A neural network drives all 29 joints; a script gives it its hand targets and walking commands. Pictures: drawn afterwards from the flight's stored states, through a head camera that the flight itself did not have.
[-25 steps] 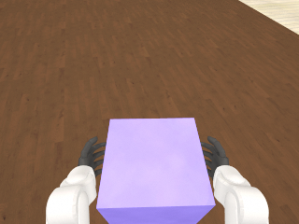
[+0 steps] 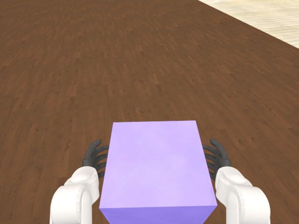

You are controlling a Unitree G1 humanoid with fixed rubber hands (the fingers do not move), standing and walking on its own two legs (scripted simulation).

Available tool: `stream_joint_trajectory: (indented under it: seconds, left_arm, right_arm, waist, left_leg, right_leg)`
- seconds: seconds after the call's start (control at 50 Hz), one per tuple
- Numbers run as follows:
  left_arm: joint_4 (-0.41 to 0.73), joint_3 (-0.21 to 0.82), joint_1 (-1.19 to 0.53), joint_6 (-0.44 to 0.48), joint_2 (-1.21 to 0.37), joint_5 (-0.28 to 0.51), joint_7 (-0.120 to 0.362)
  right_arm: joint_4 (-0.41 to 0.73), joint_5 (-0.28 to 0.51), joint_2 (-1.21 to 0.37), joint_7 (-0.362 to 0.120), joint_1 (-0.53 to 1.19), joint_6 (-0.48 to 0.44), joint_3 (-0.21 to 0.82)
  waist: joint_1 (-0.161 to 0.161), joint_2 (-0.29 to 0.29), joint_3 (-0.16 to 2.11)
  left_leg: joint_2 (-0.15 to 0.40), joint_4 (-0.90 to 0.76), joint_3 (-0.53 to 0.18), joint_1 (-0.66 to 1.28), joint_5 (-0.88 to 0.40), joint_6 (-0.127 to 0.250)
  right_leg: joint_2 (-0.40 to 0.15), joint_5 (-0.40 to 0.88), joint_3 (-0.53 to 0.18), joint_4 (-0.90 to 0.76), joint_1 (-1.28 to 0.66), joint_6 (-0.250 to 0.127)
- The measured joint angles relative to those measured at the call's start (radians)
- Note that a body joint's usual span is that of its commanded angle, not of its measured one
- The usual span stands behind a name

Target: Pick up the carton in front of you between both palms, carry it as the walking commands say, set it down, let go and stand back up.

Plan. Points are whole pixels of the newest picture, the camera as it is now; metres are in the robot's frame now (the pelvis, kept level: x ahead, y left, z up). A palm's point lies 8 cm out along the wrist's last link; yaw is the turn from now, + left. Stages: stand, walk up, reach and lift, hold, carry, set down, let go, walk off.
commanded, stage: carry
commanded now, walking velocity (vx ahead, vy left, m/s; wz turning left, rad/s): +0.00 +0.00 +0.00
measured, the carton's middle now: (155, 180) +0.25 +0.00 +0.02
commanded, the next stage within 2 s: none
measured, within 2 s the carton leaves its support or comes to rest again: neither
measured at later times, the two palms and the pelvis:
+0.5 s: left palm (89, 178) +0.23 +0.15 +0.08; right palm (219, 176) +0.23 -0.15 +0.08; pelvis -0.01 +0.00 +0.00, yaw +1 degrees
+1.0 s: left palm (91, 188) +0.23 +0.16 +0.03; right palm (210, 186) +0.23 -0.14 +0.03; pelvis -0.05 +0.01 +0.00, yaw +1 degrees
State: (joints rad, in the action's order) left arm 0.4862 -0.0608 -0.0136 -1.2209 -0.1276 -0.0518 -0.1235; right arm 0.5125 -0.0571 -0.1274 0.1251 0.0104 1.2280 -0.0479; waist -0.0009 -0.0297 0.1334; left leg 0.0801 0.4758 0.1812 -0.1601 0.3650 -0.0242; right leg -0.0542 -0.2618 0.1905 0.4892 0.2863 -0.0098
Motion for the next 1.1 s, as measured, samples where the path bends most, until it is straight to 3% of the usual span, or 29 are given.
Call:
stream_joint_trajectory:
  seconds: [0.36, 0.56, 0.8, 1.1]
  left_arm:
    - [0.022, 0.007, 0.011, 0.006, 0.0, 0.0, -0.004]
    - [-0.122, -0.004, -0.026, 0.045, 0.001, -0.051, 0.023]
    - [-0.346, -0.034, -0.099, 0.208, -0.001, -0.112, 0.068]
    - [-0.674, -0.114, -0.2, 0.501, -0.014, -0.186, 0.091]
  right_arm:
    - [0.014, 0.01, -0.001, 0.0, -0.021, -0.023, 0.002]
    - [-0.134, -0.036, 0.001, -0.025, 0.02, -0.061, -0.008]
    - [-0.354, -0.104, -0.001, -0.077, 0.09, -0.224, -0.037]
    - [-0.687, -0.175, -0.013, -0.106, 0.195, -0.516, -0.119]
  waist:
    - [-0.002, 0.019, -0.023]
    - [-0.003, 0.021, -0.021]
    - [0.002, 0.025, -0.045]
    - [0.0, 0.027, -0.082]
  left_leg:
    - [0.0, 0.026, 0.005, -0.001, 0.027, 0.005]
    - [-0.006, 0.016, 0.009, 0.004, 0.001, 0.013]
    - [-0.015, 0.014, 0.013, -0.026, -0.033, 0.026]
    - [-0.021, 0.031, 0.013, -0.054, -0.047, 0.037]
  right_leg:
    - [-0.012, -0.036, -0.002, 0.051, 0.009, 0.004]
    - [-0.016, -0.001, -0.004, 0.029, 0.001, 0.003]
    - [-0.024, 0.047, -0.008, 0.007, 0.023, 0.003]
    - [-0.034, 0.071, -0.009, 0.008, 0.042, 0.006]
